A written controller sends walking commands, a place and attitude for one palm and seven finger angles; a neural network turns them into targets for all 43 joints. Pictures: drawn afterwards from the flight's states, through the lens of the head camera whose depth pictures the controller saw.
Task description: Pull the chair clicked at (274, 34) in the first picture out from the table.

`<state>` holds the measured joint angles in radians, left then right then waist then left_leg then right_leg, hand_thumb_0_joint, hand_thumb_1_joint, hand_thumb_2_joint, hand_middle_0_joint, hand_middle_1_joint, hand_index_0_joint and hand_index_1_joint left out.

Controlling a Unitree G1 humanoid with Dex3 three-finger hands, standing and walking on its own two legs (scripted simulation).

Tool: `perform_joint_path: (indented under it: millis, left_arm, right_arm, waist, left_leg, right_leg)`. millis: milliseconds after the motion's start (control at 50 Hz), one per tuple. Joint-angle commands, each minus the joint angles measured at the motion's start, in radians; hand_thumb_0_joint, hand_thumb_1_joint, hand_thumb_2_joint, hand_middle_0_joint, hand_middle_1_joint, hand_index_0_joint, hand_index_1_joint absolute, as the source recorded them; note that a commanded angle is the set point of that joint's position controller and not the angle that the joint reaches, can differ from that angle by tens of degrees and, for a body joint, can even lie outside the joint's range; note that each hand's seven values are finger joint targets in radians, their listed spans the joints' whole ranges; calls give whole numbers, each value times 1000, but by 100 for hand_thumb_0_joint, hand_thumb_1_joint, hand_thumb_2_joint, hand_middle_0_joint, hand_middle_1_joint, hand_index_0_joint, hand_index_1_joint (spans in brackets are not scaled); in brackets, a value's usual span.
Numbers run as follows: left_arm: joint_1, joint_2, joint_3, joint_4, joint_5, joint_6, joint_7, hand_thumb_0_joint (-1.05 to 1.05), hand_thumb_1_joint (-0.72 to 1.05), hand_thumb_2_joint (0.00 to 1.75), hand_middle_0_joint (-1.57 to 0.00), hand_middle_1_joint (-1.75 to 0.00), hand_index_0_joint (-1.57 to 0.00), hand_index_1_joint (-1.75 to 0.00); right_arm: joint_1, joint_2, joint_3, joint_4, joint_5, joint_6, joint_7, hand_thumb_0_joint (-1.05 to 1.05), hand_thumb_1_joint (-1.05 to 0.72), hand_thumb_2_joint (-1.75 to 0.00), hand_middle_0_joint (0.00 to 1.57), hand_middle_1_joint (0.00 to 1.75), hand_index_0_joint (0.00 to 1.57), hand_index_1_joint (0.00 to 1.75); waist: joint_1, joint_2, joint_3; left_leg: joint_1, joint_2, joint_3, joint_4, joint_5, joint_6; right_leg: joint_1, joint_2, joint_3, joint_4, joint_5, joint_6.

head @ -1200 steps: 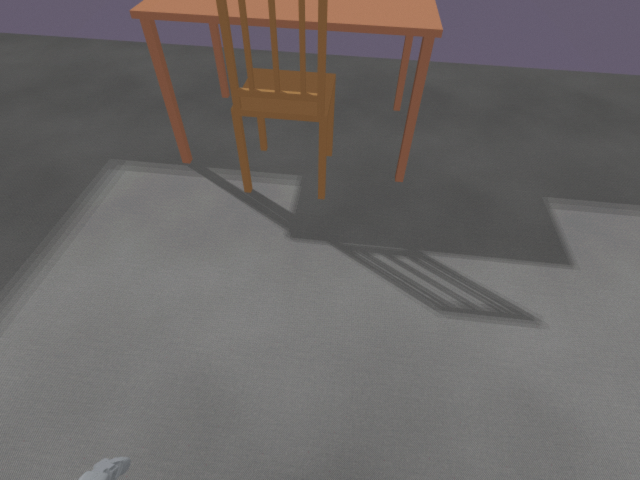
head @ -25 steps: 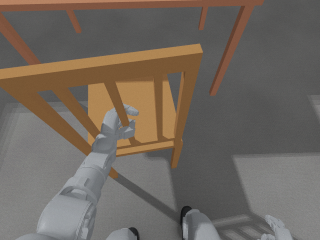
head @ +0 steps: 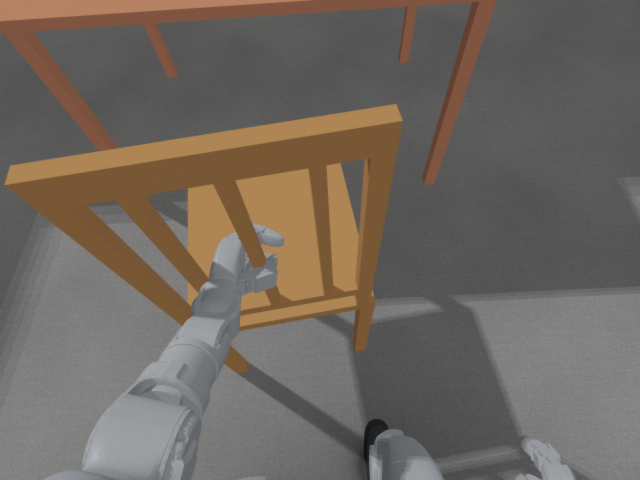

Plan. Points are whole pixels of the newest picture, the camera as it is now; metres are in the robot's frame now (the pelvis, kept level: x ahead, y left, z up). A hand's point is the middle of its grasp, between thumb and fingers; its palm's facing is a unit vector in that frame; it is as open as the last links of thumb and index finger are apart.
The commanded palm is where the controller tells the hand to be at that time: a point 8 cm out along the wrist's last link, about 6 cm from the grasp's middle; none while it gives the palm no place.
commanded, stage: step backward, pulling the chair out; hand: left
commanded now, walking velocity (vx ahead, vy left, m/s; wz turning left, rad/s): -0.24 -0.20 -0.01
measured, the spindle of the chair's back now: (256, 255) +0.41 +0.09 -0.05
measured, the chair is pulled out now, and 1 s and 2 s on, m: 0.46 0.58 0.58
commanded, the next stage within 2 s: stop walking, hand still on the chair in 0.02 s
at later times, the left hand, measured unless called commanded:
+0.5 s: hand (264, 342) +0.28 +0.07 -0.05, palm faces -0.09 -0.98 -0.17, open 5.2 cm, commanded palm +0.27 +0.12 -0.04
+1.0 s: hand (261, 352) +0.27 +0.08 -0.05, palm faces -0.20 -0.96 -0.17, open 5.3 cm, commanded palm +0.26 +0.13 -0.04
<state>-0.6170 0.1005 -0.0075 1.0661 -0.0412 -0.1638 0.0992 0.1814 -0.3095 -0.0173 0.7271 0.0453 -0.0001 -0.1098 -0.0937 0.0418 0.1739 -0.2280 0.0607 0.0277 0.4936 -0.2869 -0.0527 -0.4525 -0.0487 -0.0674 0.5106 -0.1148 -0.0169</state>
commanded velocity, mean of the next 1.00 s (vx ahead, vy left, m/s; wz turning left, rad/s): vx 0.03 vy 0.00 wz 0.00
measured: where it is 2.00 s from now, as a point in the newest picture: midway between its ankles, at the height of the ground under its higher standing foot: outside the picture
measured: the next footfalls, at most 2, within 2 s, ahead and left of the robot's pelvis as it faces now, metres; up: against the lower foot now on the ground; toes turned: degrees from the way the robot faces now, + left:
right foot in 0.16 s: +0.05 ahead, -0.10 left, +0.00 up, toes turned -5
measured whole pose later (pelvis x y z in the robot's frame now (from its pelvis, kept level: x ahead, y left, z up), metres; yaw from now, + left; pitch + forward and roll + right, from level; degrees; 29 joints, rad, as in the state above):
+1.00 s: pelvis -0.02 +0.02 +0.01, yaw -2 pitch -1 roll +1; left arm -0.25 0.04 -0.17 0.89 -0.02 -0.14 0.08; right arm 0.22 -0.20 0.02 0.70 0.02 0.05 -0.11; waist -0.03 0.05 0.05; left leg -0.11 0.01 0.06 0.44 -0.30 0.00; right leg -0.27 -0.03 -0.03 0.49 -0.21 0.00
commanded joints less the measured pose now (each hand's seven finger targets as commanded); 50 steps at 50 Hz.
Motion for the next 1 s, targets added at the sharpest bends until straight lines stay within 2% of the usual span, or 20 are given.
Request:
perform_joint_path:
  millis: [0, 20, 40, 100, 120, 140, 180, 200, 220, 240, 280, 340, 400, 420, 460, 540, 660, 680, 760, 980]
  left_arm:
    - [-238, 98, -33, -194, -8, -56, -28, 0, 90, 90, -50, -145, -50, -145]
    - [-299, 76, -47, -236, -2, -59, -37, 0, 90, 90, -50, -145, -50, -145]
    - [-357, 76, -54, -293, 7, -73, -45, 0, 90, 90, -50, -145, -50, -145]
    - [-312, 112, -10, -235, 16, -67, -40, 0, 90, 90, -50, -145, -50, -145]
    - [-308, 132, -14, -409, 15, -78, -46, 0, 90, 90, -50, -145, -50, -145]
    - [-264, 125, -12, -409, 17, -72, -45, 0, 90, 90, -50, -145, -50, -145]
    - [-179, 156, -7, -380, 18, -55, -43, 0, 90, 90, -50, -145, -50, -145]
    - [-130, 172, 15, -331, 5, -36, -36, 0, 90, 90, -50, -145, -50, -145]
    - [-114, 166, 13, -298, -6, -23, -34, 0, 90, 90, -50, -145, -50, -145]
    - [-127, 162, 13, -307, -7, -20, -31, 0, 90, 90, -50, -145, -50, -145]
    - [-111, 171, 18, -332, -1, -19, -17, 0, 90, 90, -50, -145, -50, -145]
    - [-87, 146, 10, -324, -4, -21, -10, 0, 90, 90, -50, -145, -50, -145]
    - [-78, 110, -20, -321, -5, -20, -15, 0, 90, 90, -50, -145, -50, -145]
    - [-75, 88, -41, -307, -4, -17, -20, 0, 90, 90, -50, -145, -50, -145]
    - [-68, 77, -54, -285, 4, -21, -21, 0, 90, 90, -50, -145, -50, -145]
    - [1, 68, -62, -272, 7, -27, -21, 0, 90, 90, -50, -145, -50, -145]
    - [70, 37, -97, -287, 12, -28, -21, 0, 90, 90, -50, -145, -50, -145]
    - [88, 45, -101, -281, 9, -25, -22, 0, 90, 90, -50, -145, -50, -145]
    - [103, 25, -113, -316, 15, -28, -21, 0, 90, 90, -50, -145, -50, -145]
    - [149, 19, -137, -334, 11, -20, -20, 0, 90, 90, -50, -145, -50, -145]
  right_arm:
    - [124, -108, -51, -96, -5, 0, 6, 0, -90, -90, 20, 30, 20, 30]
    - [103, -83, -40, -110, -11, -2, 14, 0, -90, -90, 20, 30, 20, 30]
    - [65, -60, -34, -122, -38, -9, 20, 0, -90, -90, 20, 30, 20, 30]
    - [108, -70, -46, -101, -33, -1, 47, 0, -90, -90, 20, 30, 20, 30]
    - [109, -65, -47, -148, -23, 0, 58, 0, -90, -90, 20, 30, 20, 30]
    - [96, -62, -40, -158, -14, 0, 55, 0, -90, -90, 20, 30, 20, 30]
    - [107, -54, -35, -168, -3, -6, 44, 0, -90, -90, 20, 30, 20, 30]
    - [100, -47, -42, -179, 10, -5, 37, 0, -90, -90, 20, 30, 20, 30]
    - [86, -53, -43, -178, 14, -4, 30, 0, -90, -90, 20, 30, 20, 30]
    - [68, -49, -36, -172, 8, -7, 25, 0, -90, -90, 20, 30, 20, 30]
    - [57, -35, -12, -139, -10, -16, 18, 0, -90, -90, 20, 30, 20, 30]
    - [62, -22, -3, -129, -21, -19, 10, 0, -90, -90, 20, 30, 20, 30]
    - [60, -46, -19, -130, -23, -16, 7, 0, -90, -90, 20, 30, 20, 30]
    - [57, -37, -14, -135, -18, -8, 9, 0, -90, -90, 20, 30, 20, 30]
    - [36, -17, -3, -134, -20, -7, 9, 0, -90, -90, 20, 30, 20, 30]
    - [33, -21, -13, -137, -18, -5, 6, 0, -90, -90, 20, 30, 20, 30]
    - [20, -26, -11, -141, -24, -6, -3, 0, -90, -90, 20, 30, 20, 30]
    - [22, -34, -13, -133, -22, -8, -6, 0, -90, -90, 20, 30, 20, 30]
    - [16, -27, -11, -148, -28, -2, -4, 0, -90, -90, 20, 30, 20, 30]
    - [21, -29, -8, -142, -28, 14, -9, 0, -90, -90, 20, 30, 20, 30]
  waist:
    - [60, 133, -520]
    - [50, 171, -487]
    - [43, 303, -451]
    - [60, 214, -416]
    - [68, 199, -457]
    - [69, 148, -484]
    - [59, -37, -495]
    - [62, -212, -505]
    - [75, -260, -489]
    - [85, -204, -475]
    - [65, -75, -466]
    - [63, -129, -460]
    - [82, -60, -409]
    - [82, -85, -396]
    - [72, -52, -357]
    - [79, -134, -340]
    - [82, -82, -353]
    - [79, -35, -330]
    - [82, -59, -372]
    - [75, -83, -354]
  left_leg:
    - [243, 247, -142, -90, 675, 128]
    - [285, 262, -142, -67, 821, 143]
    - [292, 288, -180, -67, 919, 160]
    - [354, 274, -143, 49, 1020, 143]
    - [344, 248, -123, 103, 965, 120]
    - [291, 205, -92, 154, 851, 91]
    - [58, 100, -23, 219, 435, 49]
    - [-44, 28, -25, 255, -50, 22]
    - [-77, 5, -59, 307, -238, 23]
    - [-64, 10, -75, 322, -251, 33]
    - [-29, 0, -54, 186, -176, 46]
    - [80, -14, -28, -25, 15, 59]
    - [103, 45, -75, -92, 52, 99]
    - [81, 45, -65, -76, 40, 98]
    - [47, 26, -46, -76, 7, 89]
    - [64, 19, -41, -73, 70, 77]
    - [104, 59, -68, -99, 256, 73]
    - [103, 63, -71, -111, 281, 73]
    - [129, 72, -74, -97, 354, 71]
    - [120, 70, -73, -110, 343, 68]
  right_leg:
    - [175, -3, 40, 132, 2, 34]
    - [117, 20, 29, 169, -108, 28]
    - [60, 2, 32, 213, -252, 20]
    - [84, 13, 65, 81, -218, -2]
    - [184, 14, 60, -41, -118, -7]
    - [309, 8, 56, -144, 64, -11]
    - [531, -107, 134, -119, 456, -55]
    - [536, -202, 222, -109, 424, -106]
    - [484, -258, 260, -133, 332, -127]
    - [427, -261, 252, -146, 218, -126]
    - [396, -227, 212, -138, 89, -111]
    - [350, -164, 183, -129, -119, -50]
    - [313, -91, 164, -120, -209, 15]
    - [315, -91, 166, -138, -232, 29]
    - [314, -108, 178, -167, -266, -1]
    - [323, -123, 199, -186, -152, -18]
    - [330, -88, 145, -92, 84, -24]
    - [313, -83, 133, -84, 103, -23]
    - [335, -80, 127, -53, 189, -27]
    - [329, -84, 124, -54, 201, -30]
